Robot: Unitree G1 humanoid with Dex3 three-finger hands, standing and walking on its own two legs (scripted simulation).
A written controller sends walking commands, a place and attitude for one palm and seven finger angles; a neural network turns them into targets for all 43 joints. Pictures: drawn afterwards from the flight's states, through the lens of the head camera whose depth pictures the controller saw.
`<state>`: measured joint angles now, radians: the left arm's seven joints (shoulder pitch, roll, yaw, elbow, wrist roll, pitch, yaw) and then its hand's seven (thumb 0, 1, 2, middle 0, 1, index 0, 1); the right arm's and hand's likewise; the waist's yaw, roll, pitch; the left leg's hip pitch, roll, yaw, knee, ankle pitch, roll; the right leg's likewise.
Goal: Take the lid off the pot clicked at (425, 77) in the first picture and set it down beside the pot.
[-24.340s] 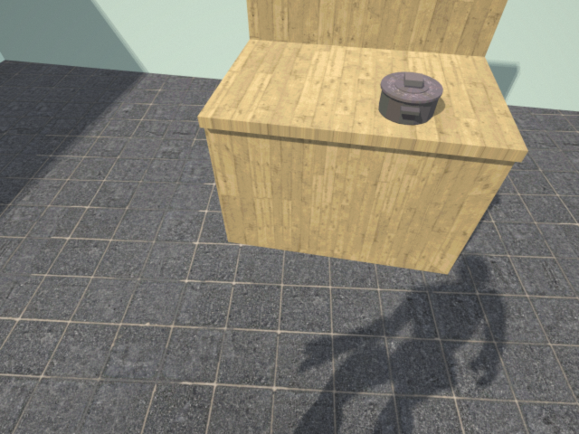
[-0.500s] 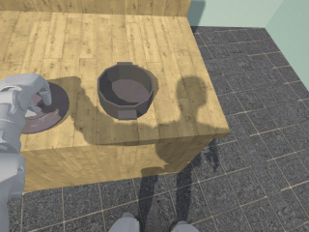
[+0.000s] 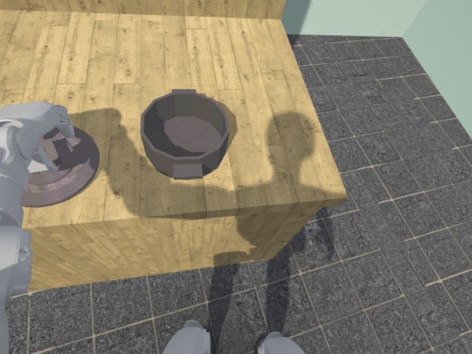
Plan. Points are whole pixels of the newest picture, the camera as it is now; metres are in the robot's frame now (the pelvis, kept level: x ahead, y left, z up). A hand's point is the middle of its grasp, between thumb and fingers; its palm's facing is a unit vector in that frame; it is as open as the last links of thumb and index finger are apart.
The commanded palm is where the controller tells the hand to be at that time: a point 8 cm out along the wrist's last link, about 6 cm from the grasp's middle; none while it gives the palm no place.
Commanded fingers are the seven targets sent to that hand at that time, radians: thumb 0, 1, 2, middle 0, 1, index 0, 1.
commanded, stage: open the fingers wide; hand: left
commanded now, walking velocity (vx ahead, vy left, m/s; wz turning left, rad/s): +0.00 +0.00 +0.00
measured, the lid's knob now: (42, 155) +0.46 +0.35 -0.03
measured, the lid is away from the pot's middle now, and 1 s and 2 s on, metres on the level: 0.27 0.27 0.27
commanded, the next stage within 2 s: raise the empty hand in 0.28 s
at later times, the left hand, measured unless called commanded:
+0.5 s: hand (36, 147) +0.45 +0.33 +0.02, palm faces -0.43 -0.14 -0.89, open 11.0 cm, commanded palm +0.48 +0.31 +0.08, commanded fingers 0.00 -0.02 0.66 -0.35 -0.85 -0.35 -0.85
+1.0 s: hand (22, 123) +0.46 +0.33 +0.07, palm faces -0.39 -0.12 -0.91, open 11.0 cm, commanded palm +0.48 +0.32 +0.14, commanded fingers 0.00 -0.02 0.66 -0.35 -0.85 -0.35 -0.85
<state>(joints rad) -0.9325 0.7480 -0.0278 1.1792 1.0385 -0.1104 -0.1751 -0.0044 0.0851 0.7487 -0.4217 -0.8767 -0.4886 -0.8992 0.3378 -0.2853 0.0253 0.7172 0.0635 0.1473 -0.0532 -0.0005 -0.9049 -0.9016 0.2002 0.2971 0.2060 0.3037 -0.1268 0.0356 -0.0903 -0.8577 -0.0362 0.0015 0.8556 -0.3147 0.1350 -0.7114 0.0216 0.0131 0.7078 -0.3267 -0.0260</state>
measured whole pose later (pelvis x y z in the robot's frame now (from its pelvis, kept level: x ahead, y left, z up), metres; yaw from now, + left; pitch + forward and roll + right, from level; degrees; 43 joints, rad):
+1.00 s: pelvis +0.01 +0.01 +0.02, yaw +1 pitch +14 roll -6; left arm -0.95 0.72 -0.07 1.11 1.01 -0.08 -0.23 0.00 -0.01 0.66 -0.37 -0.85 -0.37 -0.85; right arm 0.33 -0.28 0.02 0.71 0.08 0.13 -0.05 0.00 -0.90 -0.90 0.20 0.30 0.21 0.30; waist -0.10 0.05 -0.08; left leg -0.70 -0.06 0.01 0.74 -0.28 0.14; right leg -0.56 0.00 0.03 0.60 -0.30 -0.04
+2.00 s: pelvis +0.03 -0.01 +0.04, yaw +2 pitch +9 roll -4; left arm -0.85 0.76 -0.02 0.93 0.94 -0.12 -0.36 0.00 -0.01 0.66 -0.36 -0.85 -0.36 -0.85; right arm 0.28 -0.29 0.01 0.68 0.09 0.16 -0.04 0.00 -0.91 -0.90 0.20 0.30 0.20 0.30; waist -0.06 0.04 -0.05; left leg -0.48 -0.07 0.00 0.56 -0.23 0.13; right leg -0.35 -0.02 0.03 0.42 -0.24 -0.01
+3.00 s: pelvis +0.05 -0.09 +0.05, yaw +2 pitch -2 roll -1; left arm -0.10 0.42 0.33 0.20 -0.06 -0.08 0.08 0.00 0.49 0.80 -0.27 -0.55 -0.27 -0.54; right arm 0.19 -0.27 0.03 0.68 0.05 -0.02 -0.06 0.01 -0.91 -0.90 0.20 0.30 0.20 0.30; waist 0.01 0.06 0.01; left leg -0.16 0.00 -0.02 0.42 -0.23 0.01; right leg -0.05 0.05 0.01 0.33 -0.25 -0.03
